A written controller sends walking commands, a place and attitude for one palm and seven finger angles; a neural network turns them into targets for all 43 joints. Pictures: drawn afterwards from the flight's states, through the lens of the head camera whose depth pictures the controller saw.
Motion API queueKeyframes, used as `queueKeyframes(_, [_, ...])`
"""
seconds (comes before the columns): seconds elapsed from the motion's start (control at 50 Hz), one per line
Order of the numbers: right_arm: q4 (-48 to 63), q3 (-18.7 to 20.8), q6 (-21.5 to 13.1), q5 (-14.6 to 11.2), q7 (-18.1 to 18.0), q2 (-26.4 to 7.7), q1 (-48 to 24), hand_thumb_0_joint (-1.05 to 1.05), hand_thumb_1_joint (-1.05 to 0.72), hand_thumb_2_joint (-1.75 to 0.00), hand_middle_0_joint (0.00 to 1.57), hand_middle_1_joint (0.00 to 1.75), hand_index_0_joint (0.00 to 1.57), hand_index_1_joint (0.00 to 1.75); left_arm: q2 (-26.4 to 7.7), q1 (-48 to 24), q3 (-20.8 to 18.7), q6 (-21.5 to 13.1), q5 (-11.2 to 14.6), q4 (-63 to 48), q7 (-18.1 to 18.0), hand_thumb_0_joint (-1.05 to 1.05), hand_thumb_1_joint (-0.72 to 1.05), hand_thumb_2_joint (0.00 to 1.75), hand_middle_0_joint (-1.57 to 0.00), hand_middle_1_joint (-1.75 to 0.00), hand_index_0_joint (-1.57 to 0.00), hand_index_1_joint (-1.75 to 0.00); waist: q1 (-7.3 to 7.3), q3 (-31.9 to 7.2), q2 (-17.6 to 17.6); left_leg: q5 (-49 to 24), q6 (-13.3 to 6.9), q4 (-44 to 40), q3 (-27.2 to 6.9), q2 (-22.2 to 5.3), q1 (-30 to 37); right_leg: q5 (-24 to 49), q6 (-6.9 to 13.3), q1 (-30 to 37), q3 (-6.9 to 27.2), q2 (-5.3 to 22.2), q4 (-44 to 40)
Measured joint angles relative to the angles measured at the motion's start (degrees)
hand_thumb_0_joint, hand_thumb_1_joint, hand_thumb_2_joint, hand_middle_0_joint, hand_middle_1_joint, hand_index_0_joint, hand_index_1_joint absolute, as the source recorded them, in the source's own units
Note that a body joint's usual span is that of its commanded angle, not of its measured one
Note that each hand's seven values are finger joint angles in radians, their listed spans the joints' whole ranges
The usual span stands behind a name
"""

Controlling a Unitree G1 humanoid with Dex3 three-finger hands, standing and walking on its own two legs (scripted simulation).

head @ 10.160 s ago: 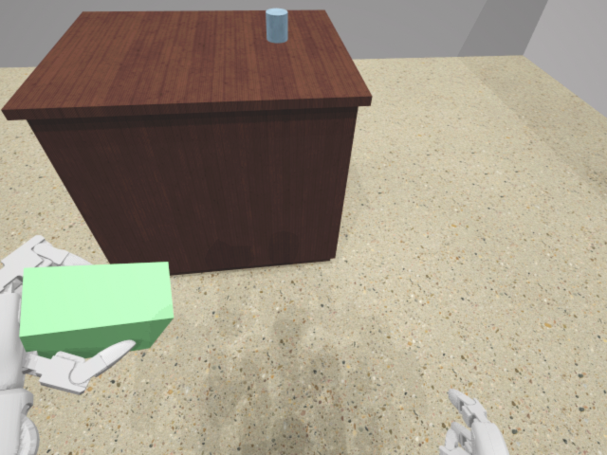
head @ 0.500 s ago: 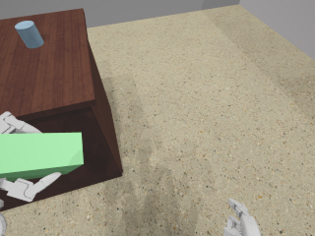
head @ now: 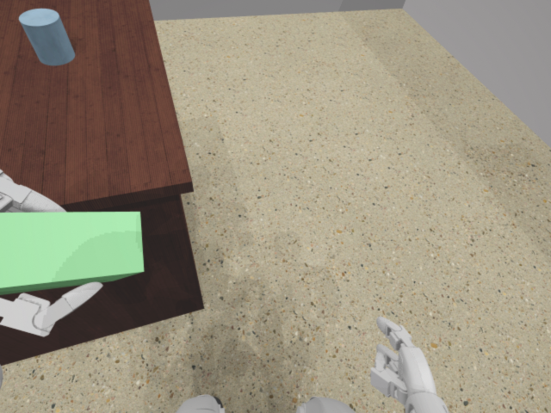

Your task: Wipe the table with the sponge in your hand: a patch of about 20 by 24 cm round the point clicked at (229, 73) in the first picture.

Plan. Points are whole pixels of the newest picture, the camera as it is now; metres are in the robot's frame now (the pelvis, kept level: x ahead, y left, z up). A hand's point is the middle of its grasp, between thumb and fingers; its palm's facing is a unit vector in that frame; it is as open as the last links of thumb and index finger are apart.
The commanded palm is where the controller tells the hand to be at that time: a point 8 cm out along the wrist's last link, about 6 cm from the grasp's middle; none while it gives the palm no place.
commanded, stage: come to a stop and stand still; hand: left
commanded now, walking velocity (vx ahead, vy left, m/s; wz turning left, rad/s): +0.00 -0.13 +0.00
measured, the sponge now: (83, 253) +0.24 +0.22 +0.15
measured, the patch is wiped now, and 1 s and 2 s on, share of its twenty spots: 0.00 0.00 0.00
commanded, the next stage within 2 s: look again from close up in 1.38 s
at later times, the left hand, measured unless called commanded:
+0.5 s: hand (93, 364) +0.14 +0.17 +0.17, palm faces +0.38 -0.84 -0.39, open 10.1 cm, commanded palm +0.09 +0.22 +0.18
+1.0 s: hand out of the picture +0.09 +0.16 +0.15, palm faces +0.39 -0.83 -0.39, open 10.1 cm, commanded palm +0.03 +0.20 +0.18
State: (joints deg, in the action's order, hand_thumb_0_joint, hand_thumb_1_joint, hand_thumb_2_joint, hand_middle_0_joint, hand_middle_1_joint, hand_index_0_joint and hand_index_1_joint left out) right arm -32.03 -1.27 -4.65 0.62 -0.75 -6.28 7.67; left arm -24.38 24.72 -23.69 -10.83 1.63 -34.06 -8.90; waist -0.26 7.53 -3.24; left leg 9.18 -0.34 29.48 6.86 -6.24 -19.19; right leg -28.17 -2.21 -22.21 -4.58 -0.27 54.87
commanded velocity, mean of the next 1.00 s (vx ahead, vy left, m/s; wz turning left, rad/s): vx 0.00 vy -0.01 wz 0.00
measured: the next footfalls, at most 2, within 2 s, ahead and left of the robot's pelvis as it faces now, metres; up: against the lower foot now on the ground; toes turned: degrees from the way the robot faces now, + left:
right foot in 0.22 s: +0.00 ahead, -0.13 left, +0.00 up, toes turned -7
left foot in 0.56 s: -0.09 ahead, +0.05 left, +0.00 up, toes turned +0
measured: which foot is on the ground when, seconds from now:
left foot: down 0.00-0.26, up 0.28-0.54, down 0.56-1.00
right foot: up 0.00-0.20, down 0.22-1.00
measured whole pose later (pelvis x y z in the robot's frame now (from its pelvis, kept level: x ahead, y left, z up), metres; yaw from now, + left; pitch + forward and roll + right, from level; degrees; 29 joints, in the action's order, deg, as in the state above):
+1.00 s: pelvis -0.13 -0.08 +0.00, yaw +0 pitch -2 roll +1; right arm -35.7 -2.4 -2.4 0.4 -3.6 -10.5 12.4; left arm -19.4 25.4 -16.5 -8.6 0.6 -24.4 -9.0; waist -0.6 1.6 -0.4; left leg 21.8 -0.4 35.5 1.6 -0.8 -15.5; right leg -6.1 6.7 -17.6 -8.6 -1.9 24.5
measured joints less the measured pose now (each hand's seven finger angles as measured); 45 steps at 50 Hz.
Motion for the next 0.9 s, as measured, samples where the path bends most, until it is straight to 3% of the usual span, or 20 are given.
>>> queueKeyframes(0.08, [1.08, -1.01, -1.25, 0.23, 1.23, 0.30, 0.79, 0.01, -0.90, -0.89, 0.20, 0.30, 0.20, 0.30, 1.49, 2.84, 2.09, 0.46, 0.76, -3.89, 1.18, -0.01, -0.50, 1.02, -0.75, -1.37, -0.75, -1.36, -0.16, -1.10, 1.94, -1.79, 0.29, -2.12, 0.22, -1.39, -0.11, 1.45, -0.22, 1.33, -1.16, -0.54, -6.60])
queueKeyframes(0.2, [1.05, -1.17, -0.24, -0.32, 0.42, -0.70, 2.05, 0.01, -0.90, -0.89, 0.20, 0.30, 0.21, 0.30, -0.06, 4.74, 1.79, 1.24, 1.66, -1.23, 1.63, -0.01, -0.50, 1.02, -0.75, -1.37, -0.75, -1.36, 0.00, -2.60, 4.01, -4.12, 1.50, -2.69, -0.02, -1.78, -1.59, 3.34, 0.08, 8.34, -1.69, -0.48, -20.90])
queueKeyframes(0.24, [0.72, -0.78, 0.46, -0.78, 0.11, -1.61, 2.26, 0.01, -0.90, -0.89, 0.20, 0.30, 0.21, 0.30, 0.23, 4.23, 1.44, 1.98, 1.55, 1.42, 1.51, -0.01, -0.50, 1.02, -0.75, -1.37, -0.75, -1.36, 0.08, -2.38, 4.96, -3.30, 2.06, -0.84, -0.28, -2.09, -2.53, 10.87, 2.26, 10.14, -2.39, -0.71, -25.34])
queueKeyframes(0.3, [-1.48, -0.12, 1.56, -1.23, -0.75, -3.48, 3.47, 0.01, -0.90, -0.89, 0.20, 0.30, 0.21, 0.30, 2.19, 3.77, 2.92, 3.70, 1.38, 4.46, 1.48, -0.01, -0.50, 1.02, -0.75, -1.37, -0.75, -1.36, 0.55, -2.93, 5.75, 8.47, 2.36, 6.75, -3.02, -0.55, -4.68, 12.41, 5.46, 9.94, -3.21, -0.51, -24.30])
queueKeyframes(0.36, [-3.98, 0.13, 1.82, -1.22, -1.60, -5.28, 5.09, 0.01, -0.90, -0.89, 0.20, 0.30, 0.20, 0.30, 4.28, 5.44, 4.35, 4.21, 1.23, 5.30, 1.35, -0.01, -0.50, 1.02, -0.75, -1.37, -0.75, -1.36, 0.17, -4.96, 4.61, 11.57, 2.63, 17.78, -4.66, 2.22, -6.38, 12.30, 6.32, 9.39, -2.38, 0.03, -24.83])
queueKeyframes(0.4, [-4.98, 0.48, 1.83, -1.20, -2.44, -6.29, 6.06, 0.01, -0.90, -0.90, 0.20, 0.30, 0.20, 0.30, 4.91, 5.87, 5.42, 3.88, 0.98, 5.53, 1.14, -0.01, -0.50, 1.02, -0.75, -1.37, -0.75, -1.36, 0.53, -5.93, 4.14, 11.98, 2.82, 20.59, -4.59, 3.17, -5.70, 13.02, 6.60, 9.42, -2.62, 0.10, -25.68])
queueKeyframes(0.48, [-5.92, 1.36, 1.52, -1.05, -3.98, -7.58, 7.02, 0.01, -0.90, -0.90, 0.20, 0.29, 0.20, 0.30, 4.33, 3.61, 6.59, 2.34, 0.41, 5.96, 0.70, -0.01, -0.50, 1.02, -0.75, -1.37, -0.75, -1.36, 1.00, -6.76, 3.59, 12.75, 2.17, 16.22, -3.81, 3.77, -1.29, 14.27, 7.13, 9.00, -4.22, -0.24, -26.81])
queueKeyframes(0.58, [-4.69, 1.89, 1.64, -0.77, -4.34, -7.66, 6.06, 0.01, -0.90, -0.90, 0.20, 0.29, 0.20, 0.30, 3.01, 2.38, 4.81, 0.83, 0.35, 6.01, -0.09, -0.01, -0.50, 1.02, -0.75, -1.37, -0.75, -1.36, 1.13, -6.73, 3.19, 7.67, 0.56, 0.90, -3.64, 4.33, 6.74, 15.43, 7.29, 7.21, -5.01, -1.46, -26.42])
queueKeyframes(0.68, [-2.29, 0.67, 1.24, -0.51, -4.06, -5.78, 5.46, 0.01, -0.90, -0.90, 0.20, 0.29, 0.20, 0.30, 2.66, 2.89, 4.26, 0.61, -0.20, 6.80, -0.43, -0.01, -0.50, 1.02, -0.75, -1.37, -0.75, -1.36, 0.15, -6.56, 1.56, 5.21, 0.27, -1.38, -2.19, 4.72, 7.71, 16.59, 3.86, 7.17, -3.53, -1.06, -27.18])
queueKeyframes(0.72, [-1.66, 0.18, 0.66, -0.37, -3.88, -5.28, 5.26, 0.01, -0.90, -0.90, 0.20, 0.29, 0.20, 0.30, 2.84, 2.52, 4.81, 0.32, -0.65, 6.92, -0.21, -0.01, -0.50, 1.02, -0.75, -1.37, -0.75, -1.36, -0.12, -6.53, 1.99, 4.90, 0.40, -0.96, -2.35, 4.70, 7.08, 16.83, 3.60, 6.67, -3.67, -1.04, -26.87])
queueKeyframes(0.8, [-1.58, -0.65, 0.35, -0.38, -3.29, -4.64, 4.67, 0.01, -0.90, -0.90, 0.20, 0.29, 0.20, 0.30, 4.10, 1.60, 6.08, 0.08, -1.11, 7.96, 0.34, -0.01, -0.50, 1.02, -0.75, -1.37, -0.75, -1.36, -0.92, -6.47, 3.54, 5.01, 0.65, 0.44, -2.59, 4.36, 5.65, 18.01, 5.90, 5.93, -4.00, -1.40, -27.00])
queueKeyframes(0.9, [-2.83, -1.05, 1.24, -0.29, -2.73, -4.08, 4.20, 0.01, -0.90, -0.90, 0.20, 0.30, 0.20, 0.30, 5.10, 1.28, 6.70, 1.17, -1.02, 9.73, 0.31, -0.01, -0.50, 1.02, -0.75, -1.37, -0.75, -1.36, -1.39, -6.64, 4.22, 11.65, 0.27, 5.01, -4.09, 4.99, 2.68, 20.06, 8.19, 4.84, -3.73, -1.88, -28.74])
